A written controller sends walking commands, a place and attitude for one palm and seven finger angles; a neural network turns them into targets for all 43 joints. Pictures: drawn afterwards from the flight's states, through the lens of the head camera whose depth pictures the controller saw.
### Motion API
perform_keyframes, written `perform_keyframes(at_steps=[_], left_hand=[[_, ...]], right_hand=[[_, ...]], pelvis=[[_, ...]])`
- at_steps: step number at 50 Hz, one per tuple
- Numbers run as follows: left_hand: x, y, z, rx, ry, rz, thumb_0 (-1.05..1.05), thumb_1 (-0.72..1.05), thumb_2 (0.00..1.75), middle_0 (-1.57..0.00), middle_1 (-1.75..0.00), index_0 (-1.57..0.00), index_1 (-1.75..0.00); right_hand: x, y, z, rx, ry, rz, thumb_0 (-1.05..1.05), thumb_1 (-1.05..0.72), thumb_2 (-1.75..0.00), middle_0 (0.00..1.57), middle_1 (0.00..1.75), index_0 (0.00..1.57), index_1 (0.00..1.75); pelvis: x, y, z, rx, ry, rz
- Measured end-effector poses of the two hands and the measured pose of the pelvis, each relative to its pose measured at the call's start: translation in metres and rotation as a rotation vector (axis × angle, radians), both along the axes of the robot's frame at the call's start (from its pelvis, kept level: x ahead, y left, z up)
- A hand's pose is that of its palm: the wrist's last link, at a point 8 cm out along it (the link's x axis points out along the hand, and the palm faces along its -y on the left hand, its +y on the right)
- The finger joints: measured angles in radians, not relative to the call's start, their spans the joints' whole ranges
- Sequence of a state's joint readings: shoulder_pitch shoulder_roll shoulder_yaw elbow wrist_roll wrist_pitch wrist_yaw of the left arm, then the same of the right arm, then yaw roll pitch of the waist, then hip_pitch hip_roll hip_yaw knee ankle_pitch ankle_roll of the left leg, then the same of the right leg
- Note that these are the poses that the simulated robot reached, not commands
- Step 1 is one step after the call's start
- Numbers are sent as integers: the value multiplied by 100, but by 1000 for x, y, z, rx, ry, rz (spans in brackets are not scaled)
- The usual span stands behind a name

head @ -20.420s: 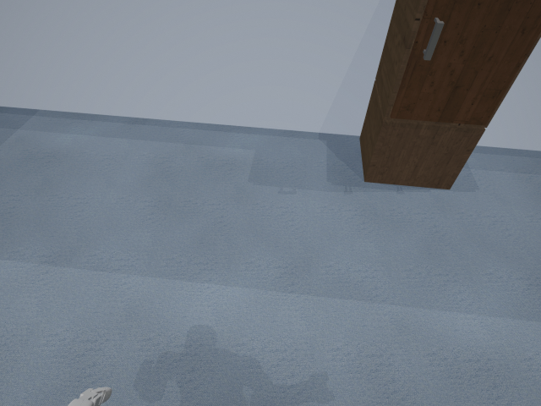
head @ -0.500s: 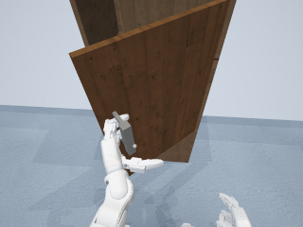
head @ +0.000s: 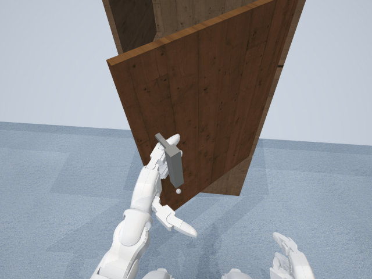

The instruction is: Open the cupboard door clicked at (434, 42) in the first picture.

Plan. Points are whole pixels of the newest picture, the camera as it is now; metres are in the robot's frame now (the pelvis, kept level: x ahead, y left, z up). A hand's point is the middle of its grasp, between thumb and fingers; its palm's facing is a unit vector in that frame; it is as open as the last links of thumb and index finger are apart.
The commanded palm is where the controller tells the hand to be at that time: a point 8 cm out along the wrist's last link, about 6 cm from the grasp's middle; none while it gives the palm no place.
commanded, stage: slide the hand sideways off the handle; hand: left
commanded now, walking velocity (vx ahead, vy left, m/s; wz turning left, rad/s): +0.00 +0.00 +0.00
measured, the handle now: (169, 161) +0.35 +0.06 +0.07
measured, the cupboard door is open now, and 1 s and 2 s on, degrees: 44 44 44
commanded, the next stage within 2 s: draw the hand back to the body in 0.98 s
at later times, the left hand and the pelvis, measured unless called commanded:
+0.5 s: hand (164, 203) +0.25 +0.06 +0.07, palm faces -0.12 -0.99 -0.02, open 16.2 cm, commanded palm +0.23 +0.13 +0.07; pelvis +0.01 +0.00 +0.00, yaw -1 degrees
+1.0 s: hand (126, 222) +0.21 +0.13 +0.07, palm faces -0.06 -1.00 -0.04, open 16.2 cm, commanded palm +0.19 +0.18 +0.07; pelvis +0.02 -0.01 -0.01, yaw +0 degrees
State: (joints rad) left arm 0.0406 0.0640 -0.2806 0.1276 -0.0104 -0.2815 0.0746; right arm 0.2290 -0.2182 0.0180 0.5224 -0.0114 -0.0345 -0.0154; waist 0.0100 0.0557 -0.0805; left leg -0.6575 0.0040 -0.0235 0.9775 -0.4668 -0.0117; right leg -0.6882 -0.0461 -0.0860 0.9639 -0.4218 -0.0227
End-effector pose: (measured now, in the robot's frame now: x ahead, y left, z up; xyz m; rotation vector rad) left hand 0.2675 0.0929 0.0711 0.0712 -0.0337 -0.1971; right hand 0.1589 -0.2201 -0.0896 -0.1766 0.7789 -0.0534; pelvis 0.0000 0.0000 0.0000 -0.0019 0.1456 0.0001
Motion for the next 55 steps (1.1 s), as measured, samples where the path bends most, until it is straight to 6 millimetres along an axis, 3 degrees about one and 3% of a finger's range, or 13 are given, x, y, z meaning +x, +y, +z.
perform_keyframes(at_steps=[10,33,47,55], left_hand=[[-7,-6,1,-90,32,57,-1,-50,30,-15,-31,-16,-32],[-37,34,-2,-37,59,85,-1,-50,30,-19,-33,-19,-32],[-65,85,-4,-17,68,167,-1,-49,30,-17,-31,-18,-31],[-71,82,-5,-48,53,82,-1,-50,30,-15,-31,-15,-30]], right_hand=[[-5,2,14,6,-49,-26,2,-91,-90,20,30,20,30],[29,-7,15,-1,-93,-13,2,-91,-90,20,30,20,30],[32,-21,11,-40,-101,-32,2,-91,-90,20,30,20,30],[31,-13,10,-46,-137,-35,2,-91,-90,20,30,20,30]], pelvis=[[3,4,3,13,4,-28],[21,-7,-4,9,34,-23],[23,-10,-10,-3,52,-8],[17,-1,-16,-14,57,-5]])
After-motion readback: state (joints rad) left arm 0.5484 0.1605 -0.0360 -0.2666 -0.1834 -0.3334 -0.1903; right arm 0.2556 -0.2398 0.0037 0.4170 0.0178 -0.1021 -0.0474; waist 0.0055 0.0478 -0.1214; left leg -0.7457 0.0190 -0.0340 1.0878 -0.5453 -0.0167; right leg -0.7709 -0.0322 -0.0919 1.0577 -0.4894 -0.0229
